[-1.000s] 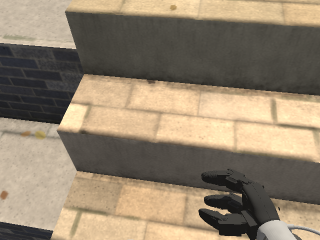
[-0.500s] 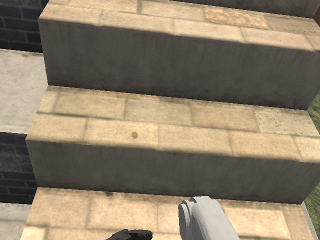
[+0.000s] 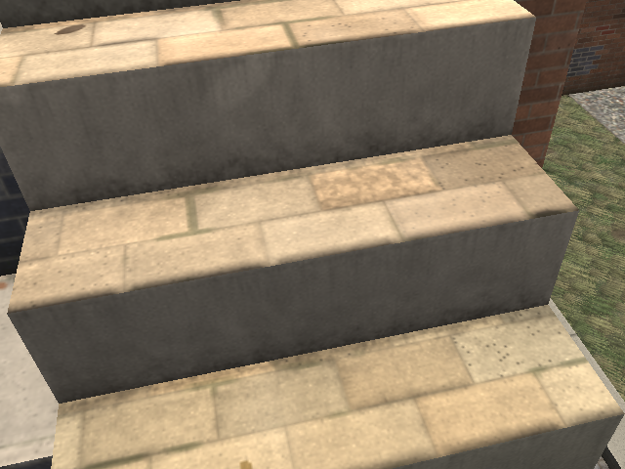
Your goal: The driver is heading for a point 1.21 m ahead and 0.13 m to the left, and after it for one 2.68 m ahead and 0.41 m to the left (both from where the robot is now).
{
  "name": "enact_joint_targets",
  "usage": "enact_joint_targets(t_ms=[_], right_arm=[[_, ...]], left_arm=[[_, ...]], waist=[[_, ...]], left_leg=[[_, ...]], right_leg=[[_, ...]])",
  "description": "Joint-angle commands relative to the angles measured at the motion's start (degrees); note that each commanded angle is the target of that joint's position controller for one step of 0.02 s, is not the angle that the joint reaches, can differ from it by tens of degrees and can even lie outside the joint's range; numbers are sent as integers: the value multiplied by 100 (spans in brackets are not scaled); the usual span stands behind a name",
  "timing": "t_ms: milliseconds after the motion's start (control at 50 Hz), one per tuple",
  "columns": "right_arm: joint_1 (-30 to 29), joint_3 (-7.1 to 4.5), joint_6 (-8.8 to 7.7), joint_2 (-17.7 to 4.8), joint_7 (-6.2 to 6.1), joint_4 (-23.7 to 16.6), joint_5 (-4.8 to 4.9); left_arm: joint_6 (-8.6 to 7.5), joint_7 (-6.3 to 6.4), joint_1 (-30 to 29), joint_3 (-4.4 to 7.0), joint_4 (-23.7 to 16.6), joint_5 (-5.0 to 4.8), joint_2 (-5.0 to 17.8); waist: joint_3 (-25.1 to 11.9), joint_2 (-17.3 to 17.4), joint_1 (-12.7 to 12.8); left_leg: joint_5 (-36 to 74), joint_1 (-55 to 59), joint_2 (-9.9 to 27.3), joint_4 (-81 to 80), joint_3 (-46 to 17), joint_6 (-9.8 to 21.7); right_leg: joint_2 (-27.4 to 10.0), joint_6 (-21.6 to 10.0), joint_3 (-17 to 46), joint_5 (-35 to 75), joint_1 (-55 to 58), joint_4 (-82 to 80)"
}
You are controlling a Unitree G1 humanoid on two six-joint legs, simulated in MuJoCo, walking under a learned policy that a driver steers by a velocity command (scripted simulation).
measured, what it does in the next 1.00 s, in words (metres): climbs: left foot, then right foot 0.21 m higher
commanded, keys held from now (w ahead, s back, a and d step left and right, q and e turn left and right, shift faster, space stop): w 1.00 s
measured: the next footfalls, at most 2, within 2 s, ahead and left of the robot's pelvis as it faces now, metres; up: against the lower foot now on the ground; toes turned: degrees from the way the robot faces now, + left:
left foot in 0.32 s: -0.01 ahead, +0.24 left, +0.01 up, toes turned +8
right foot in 0.58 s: +0.23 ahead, +0.05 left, +0.22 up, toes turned -1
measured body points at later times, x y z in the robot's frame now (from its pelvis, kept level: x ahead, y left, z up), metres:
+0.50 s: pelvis +0.09 +0.13 +0.04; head +0.14 +0.16 +0.49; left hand +0.38 +0.25 +0.00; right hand -0.01 -0.08 -0.09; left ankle -0.05 +0.23 -0.71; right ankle +0.20 +0.01 -0.38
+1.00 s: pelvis +0.23 +0.20 +0.24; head +0.19 +0.20 +0.69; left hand +0.23 +0.41 +0.09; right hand +0.46 +0.05 +0.17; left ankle +0.23 +0.31 -0.31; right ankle +0.19 +0.06 -0.50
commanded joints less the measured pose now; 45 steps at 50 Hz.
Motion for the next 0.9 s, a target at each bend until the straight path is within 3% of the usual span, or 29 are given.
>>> enact_joint_targets(t_ms=[20, 80, 140, 180, 200, 220, 240, 260, 280, 300, 320, 340, 360, 400, 440, 480, 500, 520, 540, 560, 580, 600, 620, 640, 680, 720, 760, 800, 900], right_arm=[[-200, -8, -53, -107, -53, -182, 95], [-178, -57, -58, -171, 48, -149, 164], [121, -1, 23, -116, 91, -170, 52], [-958, 218, 98, 97, -100, -655, -21], [-1019, 119, 36, -295, -161, -675, -29], [-78, -193, -81, -971, -54, -435, 6], [1188, -393, -59, -1186, 95, 181, 189], [1274, -440, 190, -985, 88, 635, 293], [1424, -773, 231, -2328, 3, 826, -12], [2156, -642, 127, -1443, -51, 1027, -60], [2116, -376, 38, -606, -51, 1243, -161], [2305, -287, 71, -160, -15, 1492, -110], [3009, -302, 60, -139, -16, 1861, -69], [3531, -325, 72, -43, -5, 2114, -237], [1858, -429, 90, -535, -26, 1489, -126], [628, -535, 114, -1205, -149, 1116, 118], [1107, -631, 64, -1661, -183, 1364, 289], [1141, -770, 16, -2209, -143, 1425, 232], [793, -878, 142, -2709, -102, 1476, 101], [771, -927, 259, -2795, -94, 1426, 174], [1014, -896, 308, -2521, -97, 1395, 138], [1570, -811, 222, -1948, -46, 1355, -85], [1637, -648, 169, -1066, 119, 1223, -89], [698, -680, 20, -939, 263, 872, 175], [-432, -444, -273, -313, 385, -143, 300], [243, -303, -348, -203, 442, -100, 89], [423, -107, -274, -64, 369, -133, 134], [503, -114, -202, -473, 251, -112, 193], [-254, -140, -17, -523, -26, -169, 203]], left_arm=[[-160, 172, 259, 55, -292, -49, 495], [-162, 204, 60, 66, -384, -129, 464], [-58, 276, -638, 119, -674, -109, 661], [108, 312, -473, 286, -773, -526, 1146], [258, 456, -14, 312, -727, -669, 1225], [360, 532, -28, 331, -653, -597, 1319], [398, 520, -493, 335, -944, -345, 1548], [369, 495, -279, 262, -1332, -143, 1335], [67, 150, 725, 244, -1123, -139, 417], [-269, 106, -189, 82, -933, -274, -60], [-490, 44, -1493, 49, -1543, -482, -37], [-598, -18, -1787, -124, -1769, -513, -343], [-814, -121, -2160, -268, -2095, -439, -592], [-981, -460, -2754, -454, -2712, -575, -745], [-929, -670, -2449, -517, -2992, -609, -401], [-603, -566, -2207, -524, -3211, -448, 154], [-447, -400, -1933, -528, -3160, -301, 68], [-345, -245, -1333, -252, -2859, -217, 601], [-223, -90, -81, -140, -2211, -124, 684], [-118, -26, 468, -5, -1852, -212, 985], [-26, 1, 325, 58, -1587, -183, 977], [98, -19, 228, 249, -1380, -120, 1333], [307, 15, 469, 349, -1021, -246, 1366], [289, 57, 552, 393, -791, -71, 1344], [-67, -56, -276, 8, -655, -76, 10], [-245, -136, -544, -83, -126, -177, -531], [-277, -97, -569, -47, -14, -153, -245], [-329, 43, -577, 14, -161, -149, 118], [-424, 160, 84, 28, -211, -267, 578]], waist=[[319, -720, 162], [172, -687, 65], [-65, -912, -296], [69, -1225, 82], [263, -931, 255], [47, -670, -278], [-528, -474, -754], [-89, -411, -186], [-441, 2339, 498], [-130, 1978, -579], [759, 1642, -646], [1024, 1237, -438], [1228, 1006, -509], [585, 447, -327], [192, 84, 545], [56, 96, 1178], [-587, 461, 1392], [-1141, 587, 1613], [-1481, 821, 2099], [-1238, 852, 2122], [-764, 828, 1795], [-214, 211, 1229], [-3, -723, 680], [547, -940, 741], [1635, -333, 206], [1546, 227, -437], [1430, 32, -681], [1325, -110, -737], [1078, -312, -68]], left_leg=[[-342, -1396, 171, 316, -229, -119], [-375, -1054, 294, -169, -232, -170], [94, 620, 493, -1836, -212, -63], [-2820, 1873, 192, -4740, 144, 103], [-3970, 2507, 29, -6500, 234, 180], [-2394, 3158, 328, -8829, -268, 475], [496, 4439, 295, -10941, 323, 382], [609, 4843, 343, -12359, 155, 229], [851, 8022, 1576, -9955, -2083, 1411], [2529, 8019, 2034, -10371, -2398, 1450], [3439, 8112, 1532, -10420, -1049, 697], [3605, 7964, 1238, -10715, -436, 241], [4495, 8819, 1316, -10326, -355, 167], [5123, 9899, 1596, -9339, -298, 179], [4085, 7461, 1275, -10249, 379, 30], [4139, 3454, 715, -12236, 1264, 434], [6656, 3143, 989, -12394, 1108, 694], [9198, 4189, 1187, -11871, 1152, 813], [11037, 5607, 1627, -11022, 1063, 1051], [11056, 6801, 1728, -10137, 925, 1174], [10084, 7014, 1713, -9354, 729, 1314], [8274, 6412, 1183, -8436, 354, 1337], [2907, 4802, 115, -6835, 132, 1177], [106, 3911, -837, -3337, -558, 902], [-230, 2167, -798, -509, -1649, 929], [-31, 1615, -615, -664, -1613, 1038], [-743, 1116, -663, -550, -1404, 843], [-1398, 1301, -529, -1153, -828, 546], [-507, 858, -118, -1557, -121, 228]], right_leg=[[-1604, -1129, 2571, -887, 1350, -1901], [-1666, -1066, 2254, -668, 1387, -1877], [-1429, -816, 1421, -33, 433, -1818], [-1492, -913, 1028, 164, 188, -2727], [-993, -757, 775, 1356, 896, -2281], [-662, -541, 617, 3965, 2179, -1127], [-629, -623, 528, 4593, 2879, -153], [-706, -759, 666, 3377, 2891, 999], [355, -44, 211, 2297, -1516, 2484], [651, -57, 694, 291, -3331, 5556], [538, -158, 843, -127, -4667, 7345], [587, -332, 769, -508, -4971, 8406], [794, -365, 588, -1204, -6322, 9201], [552, -550, 283, -1901, -7969, 10231], [148, -341, -307, -731, -6102, 9019], [351, 68, -1765, 542, -1550, 6212], [460, 45, -2014, 562, 661, 6048], [674, 38, -1993, -29, 1402, 5785], [507, 29, -1699, -728, 1288, 5385], [560, 25, -1426, -1155, 763, 3778], [594, -78, -927, -1196, 751, 2321], [383, -409, 566, 31, 918, 1636], [-448, -1241, 3322, -2956, 1071, -873], [-1165, -1867, 5579, -4407, 59, -2861], [-1195, -1417, 4727, -4167, -1485, -1986], [-908, -972, 3004, -3093, -1490, -1053], [-1133, -1062, 2182, -2397, -1432, -1389], [-1264, -1219, 1620, -2158, -1599, -1945], [-1444, -1254, 1036, -1051, -607, -2403]])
